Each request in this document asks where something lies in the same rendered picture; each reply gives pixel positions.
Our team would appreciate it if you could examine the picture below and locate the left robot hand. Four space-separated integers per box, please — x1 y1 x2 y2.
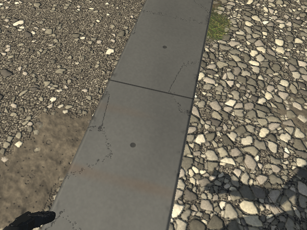
3 211 56 230

